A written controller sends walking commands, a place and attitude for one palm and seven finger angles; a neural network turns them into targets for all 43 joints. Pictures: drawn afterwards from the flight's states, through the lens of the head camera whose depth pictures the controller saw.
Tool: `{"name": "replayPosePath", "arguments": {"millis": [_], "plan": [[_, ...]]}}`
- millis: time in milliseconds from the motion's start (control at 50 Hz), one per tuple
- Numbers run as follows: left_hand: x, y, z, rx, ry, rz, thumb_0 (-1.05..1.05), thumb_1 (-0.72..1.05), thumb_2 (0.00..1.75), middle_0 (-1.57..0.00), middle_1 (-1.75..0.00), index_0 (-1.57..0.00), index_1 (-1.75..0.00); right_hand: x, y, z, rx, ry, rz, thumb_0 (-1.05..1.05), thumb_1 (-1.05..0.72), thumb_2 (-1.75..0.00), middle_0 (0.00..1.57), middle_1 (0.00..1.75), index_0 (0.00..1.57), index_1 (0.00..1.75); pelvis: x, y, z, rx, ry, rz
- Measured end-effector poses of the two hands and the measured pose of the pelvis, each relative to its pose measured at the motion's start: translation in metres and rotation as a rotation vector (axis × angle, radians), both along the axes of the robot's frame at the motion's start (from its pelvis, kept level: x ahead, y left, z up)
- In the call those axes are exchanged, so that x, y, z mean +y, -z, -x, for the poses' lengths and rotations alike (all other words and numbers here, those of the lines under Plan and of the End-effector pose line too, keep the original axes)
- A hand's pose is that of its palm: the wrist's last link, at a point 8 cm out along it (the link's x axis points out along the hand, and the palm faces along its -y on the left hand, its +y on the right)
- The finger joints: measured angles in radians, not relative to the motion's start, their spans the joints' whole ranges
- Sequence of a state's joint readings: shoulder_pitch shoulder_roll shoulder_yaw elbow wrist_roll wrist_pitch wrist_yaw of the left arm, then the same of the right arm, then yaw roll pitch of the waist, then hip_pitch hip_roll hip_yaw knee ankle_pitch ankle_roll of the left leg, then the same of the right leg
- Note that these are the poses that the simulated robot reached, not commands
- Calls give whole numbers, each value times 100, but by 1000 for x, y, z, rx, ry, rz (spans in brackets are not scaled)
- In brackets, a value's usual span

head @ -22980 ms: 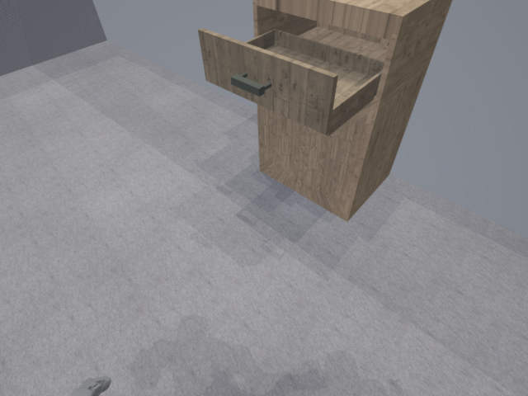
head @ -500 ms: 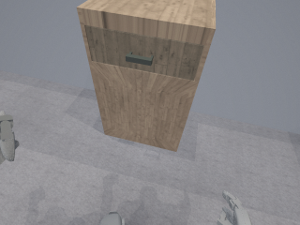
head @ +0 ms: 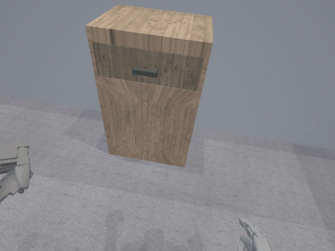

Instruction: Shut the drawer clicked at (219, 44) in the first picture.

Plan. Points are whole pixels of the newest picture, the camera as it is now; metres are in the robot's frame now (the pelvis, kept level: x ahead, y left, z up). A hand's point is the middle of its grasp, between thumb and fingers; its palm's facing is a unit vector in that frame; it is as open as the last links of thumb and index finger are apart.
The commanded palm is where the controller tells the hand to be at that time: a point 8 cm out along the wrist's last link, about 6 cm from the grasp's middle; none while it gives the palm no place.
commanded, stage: stop stepping back and stand still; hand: left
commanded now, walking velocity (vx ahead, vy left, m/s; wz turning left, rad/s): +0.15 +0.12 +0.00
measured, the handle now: (146, 70) +0.93 +0.14 -0.01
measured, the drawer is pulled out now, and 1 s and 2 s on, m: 0.00 0.00 0.00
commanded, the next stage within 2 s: let the arm hang, fingers relaxed in 0.86 s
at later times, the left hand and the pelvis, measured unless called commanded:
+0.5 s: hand (61, 198) +0.16 +0.18 +0.18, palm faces +0.31 -0.78 -0.54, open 3.2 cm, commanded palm +0.10 +0.24 +0.17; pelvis -0.05 -0.03 -0.02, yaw -5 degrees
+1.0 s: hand (67, 192) +0.18 +0.19 +0.14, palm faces +0.23 -0.80 -0.55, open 3.2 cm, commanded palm none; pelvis -0.03 -0.03 -0.01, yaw -4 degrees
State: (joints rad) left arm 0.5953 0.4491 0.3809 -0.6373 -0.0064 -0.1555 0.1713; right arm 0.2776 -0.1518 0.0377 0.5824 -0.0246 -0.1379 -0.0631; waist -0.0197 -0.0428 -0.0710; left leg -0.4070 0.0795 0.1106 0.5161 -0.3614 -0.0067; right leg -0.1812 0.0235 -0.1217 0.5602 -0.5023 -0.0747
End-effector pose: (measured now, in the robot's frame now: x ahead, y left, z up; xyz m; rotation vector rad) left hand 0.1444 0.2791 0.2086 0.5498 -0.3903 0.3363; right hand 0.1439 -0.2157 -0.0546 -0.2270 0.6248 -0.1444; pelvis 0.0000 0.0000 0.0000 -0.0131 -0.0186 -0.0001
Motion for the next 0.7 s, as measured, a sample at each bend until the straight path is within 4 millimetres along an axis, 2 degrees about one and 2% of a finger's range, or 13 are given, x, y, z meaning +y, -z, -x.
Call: {"name": "replayPosePath", "arguments": {"millis": [40, 80, 120, 200, 280, 320, 380, 440, 500, 600, 700], "plan": [[-5, 0, 12, -25, 2, -38, 1, 89, 90, -141, -160, -141, -160, -13, 15, 9, 19, -4, 16, 1, -90, -89, 20, 30, 21, 30, -3, 13, 16, 13, 30, -34], [-6, -2, 21, -42, 13, -28, 1, 89, 90, -141, -160, -141, -160, -24, 22, 23, 77, 9, 29, 1, -90, -89, 20, 30, 21, 30, -3, 12, 25, 8, 43, -28], [-3, 0, 25, -46, 2, 3, 1, 89, 90, -141, -160, -141, -160, -32, 22, 40, 111, 47, 31, 2, -90, -89, 20, 30, 21, 30, -4, 7, 29, 16, 53, -46], [-2, 17, 21, 2, -17, 86, 1, 89, 90, -141, -160, -141, -160, -44, 19, 65, 92, 122, 59, 2, -90, -89, 20, 30, 21, 30, 0, 4, 34, 26, 83, -65], [-12, 34, 11, 32, 43, 75, 1, 89, 90, -141, -160, -141, -160, -48, 32, 81, 45, 173, 66, 2, -90, -90, 20, 30, 20, 30, 5, 20, 43, 2, 74, -57], [-21, 35, 7, 47, 68, 43, 1, 89, 90, -141, -160, -141, -160, -44, 38, 90, 50, 189, 21, 2, -90, -90, 20, 30, 20, 30, -2, 21, 46, -15, 87, -75], [-36, 25, 8, 60, 85, -40, 2, 89, 90, -141, -160, -141, -160, -41, 49, 100, 59, 182, -44, 2, -90, -90, 20, 30, 20, 30, -14, 23, 47, -24, 87, -69], [-52, 15, 17, 50, 98, -113, 2, 89, 90, -141, -160, -141, -160, -44, 67, 106, 119, 157, -84, 2, -90, -90, 20, 30, 20, 30, -24, 28, 49, -34, 76, -59], [-56, 8, 25, 60, 83, -101, 1, 89, 90, -141, -160, -141, -160, -50, 71, 110, 199, 138, -94, 2, -90, -89, 20, 30, 20, 30, -29, 19, 48, -24, 77, -62], [-51, 9, 27, 126, 9, -59, 1, 89, 90, -141, -160, -141, -160, -64, 56, 102, 203, 138, -81, 2, -90, -89, 20, 30, 21, 30, -37, 2, 43, 3, 80, -82], [-54, 23, 21, 168, -21, 6, 1, 89, 90, -141, -160, -141, -160, -80, 39, 76, 140, 115, -29, 2, -90, -89, 20, 30, 20, 30, -41, -2, 38, 4, 81, -76]]}}
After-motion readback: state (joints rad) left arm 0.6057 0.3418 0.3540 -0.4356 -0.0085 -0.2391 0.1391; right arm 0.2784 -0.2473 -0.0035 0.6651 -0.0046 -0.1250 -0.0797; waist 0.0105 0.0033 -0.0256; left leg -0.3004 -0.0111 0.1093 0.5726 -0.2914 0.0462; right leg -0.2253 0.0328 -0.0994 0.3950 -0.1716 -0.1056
